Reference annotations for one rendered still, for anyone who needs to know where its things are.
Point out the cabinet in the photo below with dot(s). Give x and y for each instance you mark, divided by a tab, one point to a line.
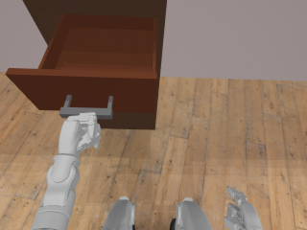
47	13

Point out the right robot shin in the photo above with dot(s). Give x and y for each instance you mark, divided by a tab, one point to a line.
176	226

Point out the left robot forearm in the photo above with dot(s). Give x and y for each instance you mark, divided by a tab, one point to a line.
56	207

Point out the left robot hand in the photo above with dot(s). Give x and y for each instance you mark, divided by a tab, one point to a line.
77	127

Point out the right robot hand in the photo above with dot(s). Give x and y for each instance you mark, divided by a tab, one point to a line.
246	217

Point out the right robot thigh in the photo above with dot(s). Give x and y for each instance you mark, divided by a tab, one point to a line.
190	216

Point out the drawer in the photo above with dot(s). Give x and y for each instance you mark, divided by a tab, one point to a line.
92	57

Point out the handle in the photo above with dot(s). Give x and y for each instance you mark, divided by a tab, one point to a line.
101	113

